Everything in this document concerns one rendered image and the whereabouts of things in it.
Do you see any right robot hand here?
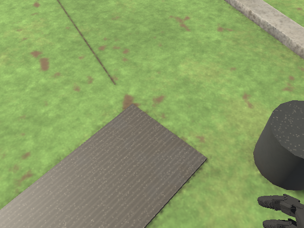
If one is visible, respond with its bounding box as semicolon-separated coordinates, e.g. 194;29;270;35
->
257;194;304;228

